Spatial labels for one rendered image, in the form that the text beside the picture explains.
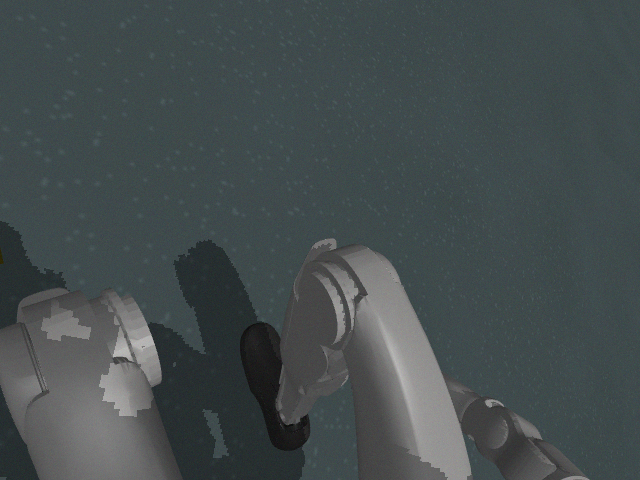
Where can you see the right robot arm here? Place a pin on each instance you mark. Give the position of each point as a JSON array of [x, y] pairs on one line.
[[514, 444]]

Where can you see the right robot hand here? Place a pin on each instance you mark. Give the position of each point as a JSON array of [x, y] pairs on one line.
[[461, 395]]

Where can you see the right robot foot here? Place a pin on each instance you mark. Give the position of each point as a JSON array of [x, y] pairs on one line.
[[262, 363]]

